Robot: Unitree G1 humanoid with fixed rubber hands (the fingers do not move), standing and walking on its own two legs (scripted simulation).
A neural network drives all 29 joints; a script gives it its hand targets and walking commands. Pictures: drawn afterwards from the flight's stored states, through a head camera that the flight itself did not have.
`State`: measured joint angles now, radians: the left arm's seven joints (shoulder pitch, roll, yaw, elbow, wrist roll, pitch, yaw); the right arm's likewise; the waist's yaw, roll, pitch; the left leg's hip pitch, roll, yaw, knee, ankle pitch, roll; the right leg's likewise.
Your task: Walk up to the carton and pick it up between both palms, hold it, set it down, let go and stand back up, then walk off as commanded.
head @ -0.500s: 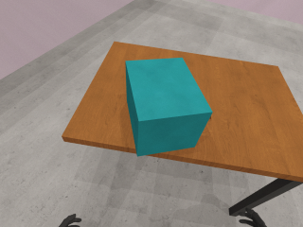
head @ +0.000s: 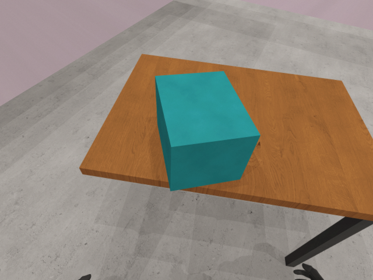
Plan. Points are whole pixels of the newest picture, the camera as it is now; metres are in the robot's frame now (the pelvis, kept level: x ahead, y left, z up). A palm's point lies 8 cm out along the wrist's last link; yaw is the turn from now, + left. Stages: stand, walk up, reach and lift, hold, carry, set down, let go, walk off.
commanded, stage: stand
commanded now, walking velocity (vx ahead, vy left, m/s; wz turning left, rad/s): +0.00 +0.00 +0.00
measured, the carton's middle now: (198, 128) +0.50 -0.02 +0.01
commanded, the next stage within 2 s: walk off in 0.84 s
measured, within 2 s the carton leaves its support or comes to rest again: neither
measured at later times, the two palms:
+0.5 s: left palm out of the picture +0.06 +0.26 -0.13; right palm out of the picture +0.07 -0.28 -0.10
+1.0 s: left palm out of the picture +0.05 +0.26 -0.13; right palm out of the picture +0.06 -0.28 -0.10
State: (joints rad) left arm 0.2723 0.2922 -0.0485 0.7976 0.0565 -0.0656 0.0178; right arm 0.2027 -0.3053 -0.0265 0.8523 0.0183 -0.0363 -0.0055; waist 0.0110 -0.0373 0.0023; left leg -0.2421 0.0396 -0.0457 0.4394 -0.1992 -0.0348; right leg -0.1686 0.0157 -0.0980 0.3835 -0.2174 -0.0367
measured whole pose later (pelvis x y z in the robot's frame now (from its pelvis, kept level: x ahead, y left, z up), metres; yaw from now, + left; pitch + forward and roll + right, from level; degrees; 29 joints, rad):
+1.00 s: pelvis -0.01 +0.00 +0.00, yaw +0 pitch -1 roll -1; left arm 0.27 0.29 -0.05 0.88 0.06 -0.06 0.02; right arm 0.20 -0.31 -0.01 0.97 0.02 -0.04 -0.01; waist 0.01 -0.02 0.00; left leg -0.24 0.04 -0.05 0.44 -0.18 -0.03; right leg -0.17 0.01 -0.10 0.38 -0.20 -0.04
